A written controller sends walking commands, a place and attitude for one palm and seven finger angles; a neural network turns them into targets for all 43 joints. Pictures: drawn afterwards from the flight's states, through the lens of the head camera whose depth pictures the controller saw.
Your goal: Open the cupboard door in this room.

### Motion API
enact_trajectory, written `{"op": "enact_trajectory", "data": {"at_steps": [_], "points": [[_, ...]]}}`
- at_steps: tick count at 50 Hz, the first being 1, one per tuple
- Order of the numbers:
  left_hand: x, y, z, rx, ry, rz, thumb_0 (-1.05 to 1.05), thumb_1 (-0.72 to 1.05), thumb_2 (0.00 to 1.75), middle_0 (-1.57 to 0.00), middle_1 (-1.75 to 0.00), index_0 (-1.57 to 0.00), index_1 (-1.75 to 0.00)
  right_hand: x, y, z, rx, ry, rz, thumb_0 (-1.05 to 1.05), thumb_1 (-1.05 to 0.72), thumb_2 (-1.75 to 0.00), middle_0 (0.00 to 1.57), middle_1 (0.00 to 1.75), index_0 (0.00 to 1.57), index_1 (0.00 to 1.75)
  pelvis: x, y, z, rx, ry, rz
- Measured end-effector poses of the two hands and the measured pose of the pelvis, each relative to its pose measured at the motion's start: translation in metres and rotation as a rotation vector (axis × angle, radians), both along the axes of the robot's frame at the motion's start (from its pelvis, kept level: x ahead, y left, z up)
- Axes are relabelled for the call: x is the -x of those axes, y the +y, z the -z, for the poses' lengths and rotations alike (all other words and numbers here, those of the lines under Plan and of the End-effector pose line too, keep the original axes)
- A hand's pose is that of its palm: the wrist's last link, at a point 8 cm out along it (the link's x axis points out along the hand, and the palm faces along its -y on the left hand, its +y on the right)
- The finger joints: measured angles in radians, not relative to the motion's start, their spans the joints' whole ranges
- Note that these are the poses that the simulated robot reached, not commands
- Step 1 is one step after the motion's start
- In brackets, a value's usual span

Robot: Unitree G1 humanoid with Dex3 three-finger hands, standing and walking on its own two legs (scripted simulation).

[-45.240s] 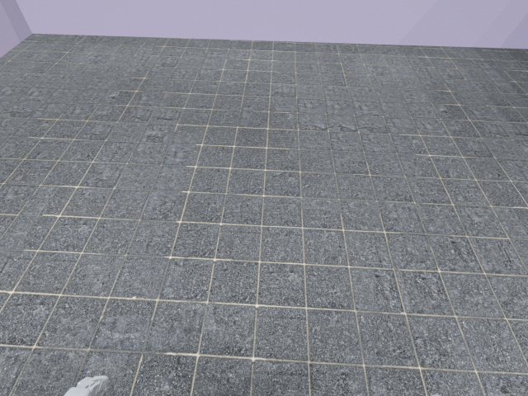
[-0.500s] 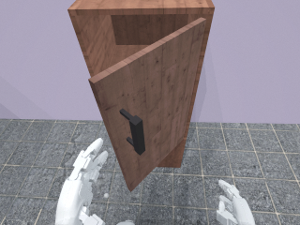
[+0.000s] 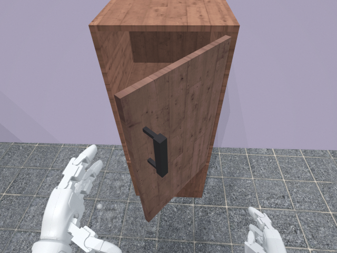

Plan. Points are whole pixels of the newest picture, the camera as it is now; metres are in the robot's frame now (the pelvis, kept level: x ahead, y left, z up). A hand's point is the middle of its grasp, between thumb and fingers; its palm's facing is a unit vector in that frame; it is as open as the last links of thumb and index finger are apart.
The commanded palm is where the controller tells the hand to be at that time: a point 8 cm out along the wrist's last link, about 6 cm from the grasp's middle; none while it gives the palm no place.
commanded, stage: draw the hand back to the body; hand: left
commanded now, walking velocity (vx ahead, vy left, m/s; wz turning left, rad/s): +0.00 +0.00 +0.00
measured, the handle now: (155, 152) +0.33 +0.06 +0.09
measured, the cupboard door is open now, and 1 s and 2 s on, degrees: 49 49 49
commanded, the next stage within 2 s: step back with the hand held close in 1.20 s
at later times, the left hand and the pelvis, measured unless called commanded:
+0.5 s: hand (46, 184) +0.20 +0.23 +0.16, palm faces +0.29 -0.89 -0.35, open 13.0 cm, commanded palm +0.16 +0.28 +0.18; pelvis +0.02 +0.02 +0.03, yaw +0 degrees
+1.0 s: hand (20, 160) +0.22 +0.27 +0.20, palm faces +0.45 -0.81 -0.38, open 7.8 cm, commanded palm +0.17 +0.31 +0.22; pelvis +0.02 +0.01 +0.05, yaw -1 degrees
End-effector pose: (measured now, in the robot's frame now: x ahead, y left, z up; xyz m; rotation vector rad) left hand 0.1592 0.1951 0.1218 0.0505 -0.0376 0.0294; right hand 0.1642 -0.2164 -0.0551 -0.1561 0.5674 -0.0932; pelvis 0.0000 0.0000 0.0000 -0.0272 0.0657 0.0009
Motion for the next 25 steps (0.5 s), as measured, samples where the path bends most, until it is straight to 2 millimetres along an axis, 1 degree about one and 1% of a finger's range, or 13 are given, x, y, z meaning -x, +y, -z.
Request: {"op": "enact_trajectory", "data": {"at_steps": [7,10,13,18,25], "points": [[0.002,0.016,-0.017,-0.019,-0.020,0.012,-0.01,-0.47,0.32,-0.15,-0.30,-0.16,-0.30,-0.015,0.009,-0.009,0.005,-0.034,-0.023,0.02,-0.91,-0.90,0.20,0.30,0.21,0.30,-0.005,0.006,-0.005,0.002,-0.010,-0.005],[0.002,0.029,-0.024,-0.139,-0.001,-0.053,-0.01,-0.42,0.34,-0.16,-0.30,-0.16,-0.30,-0.021,0.014,-0.014,0.022,-0.024,-0.024,0.02,-0.91,-0.90,0.20,0.30,0.21,0.30,-0.007,0.008,-0.010,0.001,-0.026,0.001],[0.004,0.042,-0.030,-0.207,0.020,-0.131,-0.01,-0.35,0.37,-0.16,-0.30,-0.16,-0.30,-0.025,0.019,-0.019,0.029,-0.014,-0.026,0.02,-0.91,-0.90,0.20,0.30,0.21,0.30,-0.009,0.010,-0.016,0.001,-0.040,0.002],[0.005,0.057,-0.036,-0.251,0.045,-0.209,-0.01,-0.20,0.44,-0.16,-0.30,-0.17,-0.30,-0.028,0.028,-0.023,0.038,0.012,-0.042,0.02,-0.91,-0.90,0.20,0.30,0.21,0.30,-0.013,0.015,-0.026,-0.001,-0.063,0.003],[-0.005,0.079,-0.053,-0.307,0.011,-0.277,0.00,0.04,0.54,-0.17,-0.30,-0.18,-0.30,-0.032,0.034,-0.025,0.047,0.043,-0.055,0.01,-0.90,-0.90,0.20,0.30,0.21,0.30,-0.018,0.021,-0.035,-0.008,-0.095,0.008]]}}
